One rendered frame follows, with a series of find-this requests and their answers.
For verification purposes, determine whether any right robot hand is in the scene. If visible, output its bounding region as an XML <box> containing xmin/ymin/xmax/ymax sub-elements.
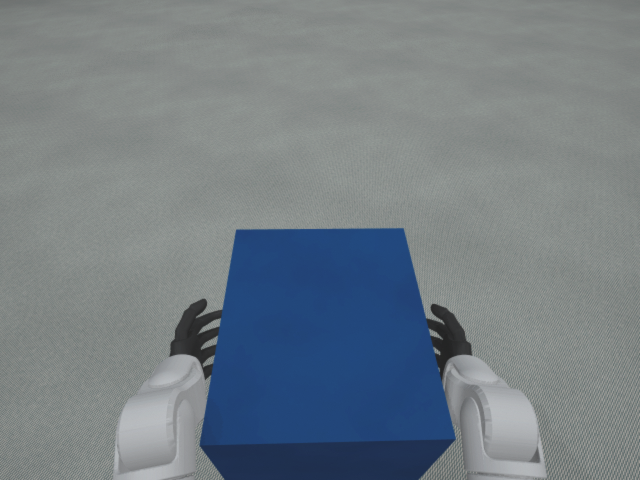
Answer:
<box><xmin>426</xmin><ymin>304</ymin><xmax>472</xmax><ymax>381</ymax></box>

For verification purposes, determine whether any carton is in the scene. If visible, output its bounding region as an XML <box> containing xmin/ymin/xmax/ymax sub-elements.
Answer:
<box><xmin>199</xmin><ymin>228</ymin><xmax>456</xmax><ymax>480</ymax></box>

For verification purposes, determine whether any robot right forearm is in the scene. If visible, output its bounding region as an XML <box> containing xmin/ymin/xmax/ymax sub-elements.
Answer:
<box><xmin>442</xmin><ymin>355</ymin><xmax>547</xmax><ymax>480</ymax></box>

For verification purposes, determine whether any left robot hand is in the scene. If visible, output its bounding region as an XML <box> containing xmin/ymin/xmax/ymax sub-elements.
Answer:
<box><xmin>169</xmin><ymin>299</ymin><xmax>222</xmax><ymax>380</ymax></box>

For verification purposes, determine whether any robot left forearm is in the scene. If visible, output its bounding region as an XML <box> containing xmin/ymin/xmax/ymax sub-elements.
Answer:
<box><xmin>113</xmin><ymin>354</ymin><xmax>207</xmax><ymax>480</ymax></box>

